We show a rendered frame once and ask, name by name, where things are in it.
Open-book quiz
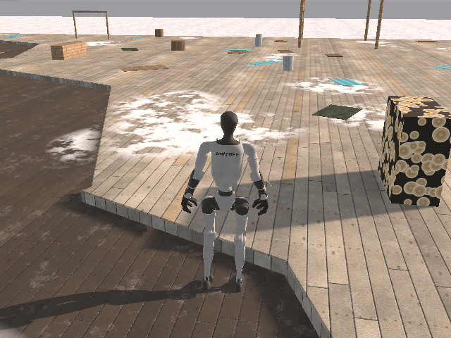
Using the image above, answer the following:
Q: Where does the robot right shin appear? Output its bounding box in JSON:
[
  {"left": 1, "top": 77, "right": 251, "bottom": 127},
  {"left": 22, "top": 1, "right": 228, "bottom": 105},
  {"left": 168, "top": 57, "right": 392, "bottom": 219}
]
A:
[{"left": 235, "top": 236, "right": 246, "bottom": 282}]

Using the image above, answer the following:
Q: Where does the humanoid robot head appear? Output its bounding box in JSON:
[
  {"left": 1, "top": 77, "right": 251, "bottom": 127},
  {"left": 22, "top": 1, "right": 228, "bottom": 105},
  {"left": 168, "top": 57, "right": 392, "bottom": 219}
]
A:
[{"left": 216, "top": 111, "right": 240, "bottom": 145}]

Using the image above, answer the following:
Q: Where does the left robot upper arm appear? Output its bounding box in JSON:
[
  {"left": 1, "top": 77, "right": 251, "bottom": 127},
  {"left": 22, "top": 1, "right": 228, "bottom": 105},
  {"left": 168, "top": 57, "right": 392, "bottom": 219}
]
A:
[{"left": 192, "top": 142, "right": 214, "bottom": 180}]

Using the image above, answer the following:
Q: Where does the robot left hand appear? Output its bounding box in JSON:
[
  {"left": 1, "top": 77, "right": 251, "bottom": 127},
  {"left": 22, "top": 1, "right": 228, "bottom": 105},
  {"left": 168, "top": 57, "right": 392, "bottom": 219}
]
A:
[{"left": 181, "top": 195, "right": 197, "bottom": 213}]

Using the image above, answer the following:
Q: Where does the robot right hand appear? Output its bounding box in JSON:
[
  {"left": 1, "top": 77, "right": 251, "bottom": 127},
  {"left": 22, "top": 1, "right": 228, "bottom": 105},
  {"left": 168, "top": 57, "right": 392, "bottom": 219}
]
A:
[{"left": 252, "top": 198, "right": 269, "bottom": 215}]

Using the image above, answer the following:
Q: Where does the robot left forearm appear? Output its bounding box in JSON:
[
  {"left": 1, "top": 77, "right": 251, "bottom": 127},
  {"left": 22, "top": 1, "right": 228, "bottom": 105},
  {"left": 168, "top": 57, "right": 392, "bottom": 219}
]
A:
[{"left": 184, "top": 170, "right": 199, "bottom": 199}]

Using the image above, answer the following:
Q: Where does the robot right forearm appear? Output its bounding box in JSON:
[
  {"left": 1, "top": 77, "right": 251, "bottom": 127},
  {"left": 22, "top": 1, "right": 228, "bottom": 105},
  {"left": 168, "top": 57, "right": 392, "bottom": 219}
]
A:
[{"left": 254, "top": 171, "right": 268, "bottom": 200}]

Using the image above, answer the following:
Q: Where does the right robot upper arm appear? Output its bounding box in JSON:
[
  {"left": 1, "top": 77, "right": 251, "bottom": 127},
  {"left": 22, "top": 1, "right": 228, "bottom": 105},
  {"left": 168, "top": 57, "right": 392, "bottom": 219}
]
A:
[{"left": 242, "top": 143, "right": 261, "bottom": 182}]

